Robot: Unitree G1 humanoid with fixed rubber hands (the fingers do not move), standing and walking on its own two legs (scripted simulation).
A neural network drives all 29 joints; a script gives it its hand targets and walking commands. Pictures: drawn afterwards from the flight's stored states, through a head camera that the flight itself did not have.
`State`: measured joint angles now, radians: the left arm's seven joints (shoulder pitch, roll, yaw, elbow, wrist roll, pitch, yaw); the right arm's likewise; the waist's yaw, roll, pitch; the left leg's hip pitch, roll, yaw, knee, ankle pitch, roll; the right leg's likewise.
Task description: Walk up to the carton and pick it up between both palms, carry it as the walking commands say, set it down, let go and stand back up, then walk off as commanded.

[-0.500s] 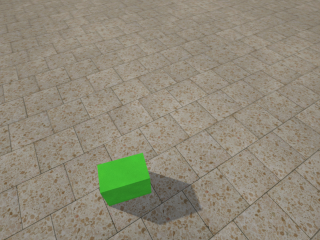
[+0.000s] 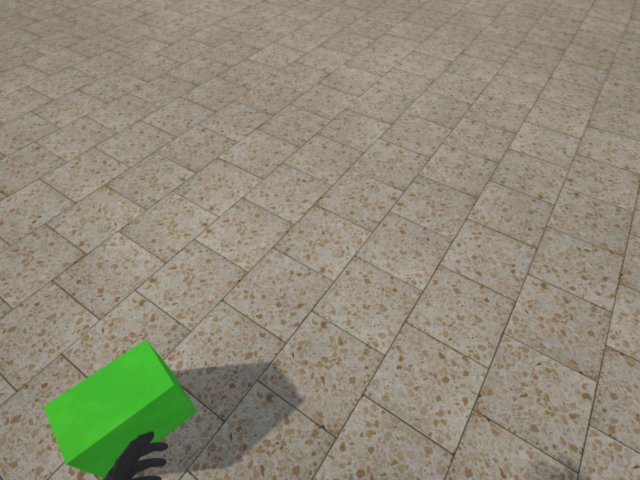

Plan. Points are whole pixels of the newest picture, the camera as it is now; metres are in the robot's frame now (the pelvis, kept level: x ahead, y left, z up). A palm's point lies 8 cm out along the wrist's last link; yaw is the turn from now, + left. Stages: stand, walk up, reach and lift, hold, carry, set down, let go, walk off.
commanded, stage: walk off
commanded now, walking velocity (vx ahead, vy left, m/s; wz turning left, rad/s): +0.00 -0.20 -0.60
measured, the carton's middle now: (127, 409) +0.43 +0.53 -0.64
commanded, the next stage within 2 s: stand in 1.34 s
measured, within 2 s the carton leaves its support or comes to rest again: neither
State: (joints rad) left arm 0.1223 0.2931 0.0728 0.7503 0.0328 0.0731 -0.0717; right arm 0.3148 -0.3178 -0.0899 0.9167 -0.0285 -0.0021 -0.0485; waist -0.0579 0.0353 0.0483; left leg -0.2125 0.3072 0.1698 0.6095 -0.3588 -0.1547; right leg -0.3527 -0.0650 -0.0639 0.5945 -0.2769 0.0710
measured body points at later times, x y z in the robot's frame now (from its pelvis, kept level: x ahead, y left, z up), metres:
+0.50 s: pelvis -0.01 -0.10 +0.02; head +0.02 -0.06 +0.47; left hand +0.14 +0.13 -0.14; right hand -0.03 -0.39 -0.08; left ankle +0.01 +0.00 -0.72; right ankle -0.02 -0.20 -0.65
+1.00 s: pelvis -0.07 -0.24 +0.01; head -0.04 -0.28 +0.46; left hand +0.18 -0.07 -0.10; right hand -0.17 -0.52 -0.13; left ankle -0.01 -0.11 -0.64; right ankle -0.09 -0.33 -0.72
